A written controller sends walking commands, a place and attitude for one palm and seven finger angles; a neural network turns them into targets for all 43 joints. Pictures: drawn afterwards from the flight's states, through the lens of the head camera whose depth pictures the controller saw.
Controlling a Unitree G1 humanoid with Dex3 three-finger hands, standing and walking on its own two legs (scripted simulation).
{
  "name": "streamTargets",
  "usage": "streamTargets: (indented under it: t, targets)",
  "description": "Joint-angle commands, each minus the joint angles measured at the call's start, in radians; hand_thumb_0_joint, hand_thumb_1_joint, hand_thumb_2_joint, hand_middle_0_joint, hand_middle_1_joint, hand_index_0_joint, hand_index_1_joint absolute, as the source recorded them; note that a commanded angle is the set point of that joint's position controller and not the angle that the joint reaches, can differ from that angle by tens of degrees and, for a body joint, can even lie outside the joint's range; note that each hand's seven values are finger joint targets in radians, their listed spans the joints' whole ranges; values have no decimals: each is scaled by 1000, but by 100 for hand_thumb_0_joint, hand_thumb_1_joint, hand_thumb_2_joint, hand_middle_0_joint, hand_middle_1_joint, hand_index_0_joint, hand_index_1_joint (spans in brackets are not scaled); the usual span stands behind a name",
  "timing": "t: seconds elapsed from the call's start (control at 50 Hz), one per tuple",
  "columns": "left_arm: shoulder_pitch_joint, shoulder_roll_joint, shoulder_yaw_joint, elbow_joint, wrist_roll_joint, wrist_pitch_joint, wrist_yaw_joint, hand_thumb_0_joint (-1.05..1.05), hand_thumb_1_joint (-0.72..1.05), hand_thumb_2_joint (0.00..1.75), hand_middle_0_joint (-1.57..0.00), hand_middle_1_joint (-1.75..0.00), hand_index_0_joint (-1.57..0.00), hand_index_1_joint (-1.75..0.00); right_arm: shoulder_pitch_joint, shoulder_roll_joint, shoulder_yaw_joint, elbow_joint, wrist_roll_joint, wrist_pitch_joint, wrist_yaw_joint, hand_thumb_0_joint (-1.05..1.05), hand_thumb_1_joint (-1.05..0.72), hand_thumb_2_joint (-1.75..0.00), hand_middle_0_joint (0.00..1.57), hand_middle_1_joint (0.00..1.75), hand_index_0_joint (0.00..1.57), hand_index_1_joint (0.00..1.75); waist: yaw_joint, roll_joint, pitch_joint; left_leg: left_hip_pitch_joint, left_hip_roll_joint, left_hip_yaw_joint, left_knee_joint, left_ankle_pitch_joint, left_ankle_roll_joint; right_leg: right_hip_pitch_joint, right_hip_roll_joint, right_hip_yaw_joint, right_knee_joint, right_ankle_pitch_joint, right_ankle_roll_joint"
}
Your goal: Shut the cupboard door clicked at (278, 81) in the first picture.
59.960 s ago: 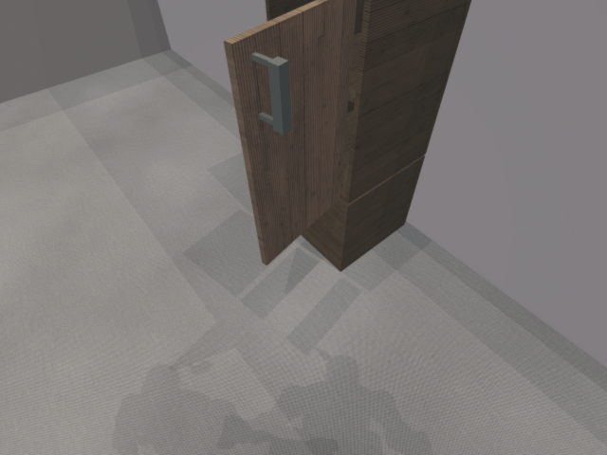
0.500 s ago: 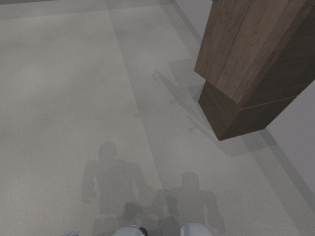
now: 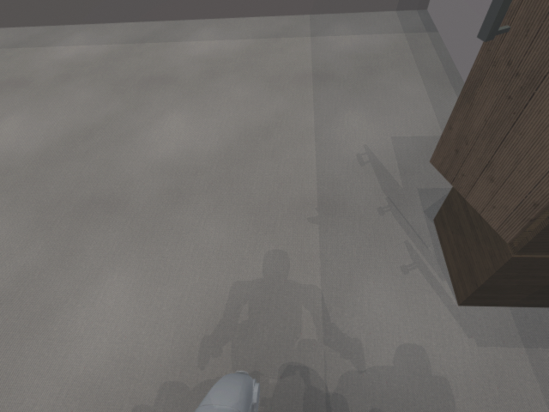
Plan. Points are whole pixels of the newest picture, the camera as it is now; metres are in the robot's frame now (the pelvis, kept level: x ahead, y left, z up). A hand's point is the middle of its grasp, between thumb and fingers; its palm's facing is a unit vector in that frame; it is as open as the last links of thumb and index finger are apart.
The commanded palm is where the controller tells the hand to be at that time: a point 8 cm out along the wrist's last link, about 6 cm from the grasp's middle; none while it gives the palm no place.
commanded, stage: walk to a spot facing it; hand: left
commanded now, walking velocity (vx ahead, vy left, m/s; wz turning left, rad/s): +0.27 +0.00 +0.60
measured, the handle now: (508, 3) +0.82 -0.46 +0.15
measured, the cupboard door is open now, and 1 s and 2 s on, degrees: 24 24 24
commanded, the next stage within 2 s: turn to face it in 0.74 s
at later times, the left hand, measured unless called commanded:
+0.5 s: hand out of the picture +0.10 +0.26 -0.19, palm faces +0.36 -0.91 -0.21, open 7.4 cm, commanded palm none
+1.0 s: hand (134, 249) +0.45 +0.34 -0.16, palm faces +0.40 -0.89 -0.21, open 7.4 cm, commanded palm none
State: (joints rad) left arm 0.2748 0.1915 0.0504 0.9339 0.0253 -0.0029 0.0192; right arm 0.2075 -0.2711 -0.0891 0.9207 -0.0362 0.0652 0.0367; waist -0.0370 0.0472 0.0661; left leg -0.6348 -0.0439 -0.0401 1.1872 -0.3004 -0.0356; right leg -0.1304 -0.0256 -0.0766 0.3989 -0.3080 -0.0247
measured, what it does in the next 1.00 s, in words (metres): walks ahead, turning left: left foot, then right foot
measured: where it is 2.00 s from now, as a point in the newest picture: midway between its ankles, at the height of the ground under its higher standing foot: (241, 311)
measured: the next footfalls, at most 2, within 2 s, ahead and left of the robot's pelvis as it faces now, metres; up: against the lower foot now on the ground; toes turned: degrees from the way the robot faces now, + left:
left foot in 0.34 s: +0.19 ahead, +0.14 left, +0.00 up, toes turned +20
right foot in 0.88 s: +0.53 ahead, +0.07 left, +0.00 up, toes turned +23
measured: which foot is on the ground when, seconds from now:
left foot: up 0.00-0.32, down 0.34-0.88, up 0.90-1.00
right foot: down 0.00-0.34, up 0.36-0.86, down 0.88-1.00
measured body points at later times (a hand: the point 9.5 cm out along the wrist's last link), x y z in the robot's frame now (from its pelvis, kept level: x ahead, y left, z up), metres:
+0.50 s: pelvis +0.16 +0.08 -0.02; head +0.21 +0.11 +0.43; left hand +0.09 +0.31 -0.17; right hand +0.36 -0.12 -0.15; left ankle +0.15 +0.12 -0.74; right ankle +0.14 -0.09 -0.64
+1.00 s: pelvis +0.40 +0.12 -0.01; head +0.46 +0.14 +0.43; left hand +0.43 +0.38 -0.15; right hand +0.45 -0.11 -0.17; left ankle +0.23 +0.17 -0.64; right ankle +0.50 +0.06 -0.74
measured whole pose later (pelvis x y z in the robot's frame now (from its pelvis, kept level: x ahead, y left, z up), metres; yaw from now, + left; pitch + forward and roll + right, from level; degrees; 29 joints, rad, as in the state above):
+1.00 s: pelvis +0.40 +0.12 -0.01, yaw +27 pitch +0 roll +0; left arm 0.10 0.16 0.04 0.89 0.02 -0.05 0.02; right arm 0.38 -0.17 -0.04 1.06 -0.01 -0.01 -0.03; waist -0.05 0.01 0.12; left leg -0.32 -0.05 -0.04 1.19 -0.50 0.03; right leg -0.35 -0.01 -0.07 0.55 -0.20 -0.04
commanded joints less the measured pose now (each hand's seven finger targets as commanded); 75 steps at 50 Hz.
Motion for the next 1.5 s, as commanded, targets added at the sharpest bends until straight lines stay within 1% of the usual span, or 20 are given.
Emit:
streamTargets:
  t: [0.0,0.18,0.28,0.3,0.32,0.34,0.38,0.44,0.72,0.8,0.84,0.86,0.92,1.0,1.18,1.2,1.24,1.26,1.36,1.48]
  targets:
    - [131,135,30,-32,-2,-62,13,0,90,90,-20,-30,-20,-30,-87,-26,5,-91,11,-35,5,0,-90,-90,20,30,20,30,53,-202,-43,-162,47,44,-6,32,4,251,-236,60,-68,631,-14]
    - [255,136,27,21,12,-66,16,0,90,90,-20,-30,-20,-30,-276,14,37,-133,14,-41,21,0,-90,-90,20,30,20,30,83,-224,58,-103,56,148,-308,-4,59,264,-299,-49,-61,751,-46]
    - [174,213,41,-2,-8,-74,3,0,90,90,-20,-30,-20,-30,17,-57,18,-73,7,-72,1,0,-90,-90,20,30,20,30,-71,-184,-134,454,-54,231,-588,20,140,116,-290,-185,361,1002,-11]
    - [150,201,39,-23,-15,-75,-8,0,90,90,-20,-30,-20,-30,172,-133,-4,-47,0,-77,-10,0,-90,-90,20,30,20,30,-153,-93,-250,752,59,73,-654,108,197,-104,-254,-192,637,690,19]
    - [139,130,23,-74,-24,-69,-25,0,90,90,-20,-30,-20,-30,252,-269,-35,-35,-4,-82,-18,0,-90,-90,20,30,20,30,-152,163,-341,974,405,-463,-690,320,353,-476,-73,-130,983,-225,71]
    - [20,148,25,-124,-20,-53,-18,0,90,90,-20,-30,-20,-30,261,-292,-43,-28,21,-75,-29,0,-90,-90,20,30,20,30,-156,40,-335,955,469,-570,-803,351,410,-594,-66,23,1095,-265,61]
    - [-18,118,36,-120,-4,-49,-15,0,90,90,-20,-30,-20,-30,110,-197,-16,-70,17,-93,-44,0,-90,-90,20,30,20,30,-73,-44,-130,620,383,-402,-881,94,315,-573,-131,67,1040,-125,55]
    - [73,85,38,-59,16,-21,-31,0,90,90,-20,-30,-20,-30,10,-96,22,-77,13,-124,-52,0,-90,-90,20,30,20,30,29,22,-20,402,250,-197,-929,192,226,-460,-135,81,880,-1,78]
    - [-311,75,18,-171,-6,-32,-40,0,90,90,-20,-30,-20,-30,280,-45,25,56,15,-136,-73,0,-90,-90,20,30,20,30,-32,66,24,721,201,-153,-857,857,177,-568,-35,29,374,205,59]
    - [-150,112,24,-143,-11,-42,-27,0,90,90,-20,-30,-20,-30,238,-78,16,64,24,-132,-81,0,-90,-90,20,30,20,30,62,53,-73,667,201,-163,-674,1085,130,-220,30,25,192,190,10]
    - [130,186,48,-56,5,-60,-10,0,90,90,-20,-30,-20,-30,229,-59,10,62,46,-140,-75,0,-90,-90,20,30,20,30,178,-106,-240,397,91,-96,-276,746,72,267,-122,151,111,572,-80]
    - [212,243,58,-28,12,-63,-3,0,90,90,-20,-30,-20,-30,332,-9,15,62,53,-142,-75,0,-90,-90,20,30,20,30,155,-323,-389,194,-96,-20,31,-235,48,485,-428,514,93,937,-207]
    - [-3,124,28,-52,-6,-40,12,0,90,90,-20,-30,-20,-30,279,33,27,77,31,-108,-73,0,-90,-90,20,30,20,30,67,-214,-147,151,35,-62,146,-221,72,106,-362,457,-64,578,-223]
    - [-84,92,12,-49,-3,-48,11,0,90,90,-20,-30,-20,-30,255,93,59,71,21,-72,-57,0,-90,-90,20,30,20,30,-17,-142,-71,294,94,39,-208,-148,26,-160,-215,174,-67,717,-152]
    - [-56,144,51,-22,-10,-6,-2,0,90,90,-20,-30,-20,-30,109,29,40,7,29,-69,-70,0,-90,-90,20,30,20,30,-11,-193,-136,451,55,70,-622,67,-16,-167,-138,304,17,443,-101]
    - [-65,130,48,-32,-15,2,-4,0,90,90,-20,-30,-20,-30,117,-1,33,10,28,-75,-74,0,-90,-90,20,30,20,30,-18,-162,-129,556,87,63,-708,117,-8,-255,-101,287,50,329,-64]
    - [-24,52,38,-50,-26,13,-12,0,90,90,-20,-30,-20,-30,122,-141,9,-13,8,-84,-82,0,-90,-90,20,30,20,30,-16,216,-127,617,441,-278,-865,279,144,-417,88,104,340,-224,33]
    - [-40,83,42,-58,-19,18,-13,0,90,90,-20,-30,-20,-30,106,-144,8,-28,3,-75,-85,0,-90,-90,20,30,20,30,-24,165,-97,541,506,-287,-887,306,218,-402,60,102,524,-325,38]
    - [-13,90,58,-45,-8,48,-41,0,90,90,-20,-30,-20,-30,-38,-88,25,-80,5,-70,-88,0,-90,-90,20,30,20,30,48,125,-60,505,386,-18,-852,465,186,-412,-7,70,684,-178,77]
    - [-77,71,48,-92,-6,47,-51,0,90,90,-20,-30,-20,-30,2,-111,1,-67,6,-63,-79,0,-90,-90,20,30,20,30,18,161,-89,562,389,96,-789,500,168,-320,-2,0,419,-114,75]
